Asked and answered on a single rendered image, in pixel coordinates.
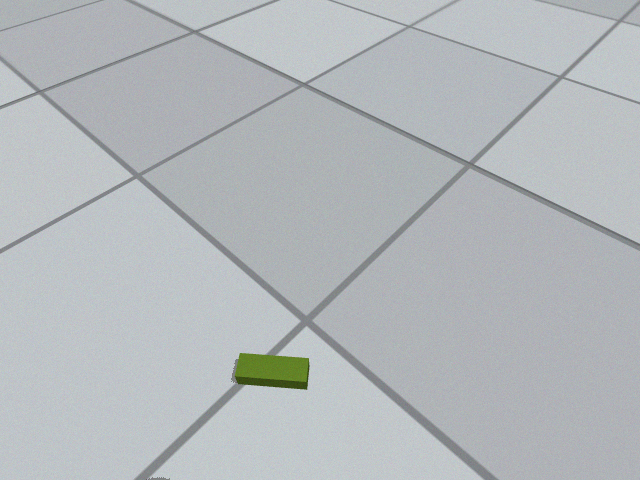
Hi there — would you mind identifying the carton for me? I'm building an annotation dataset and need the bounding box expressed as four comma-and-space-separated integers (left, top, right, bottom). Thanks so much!
235, 353, 309, 390

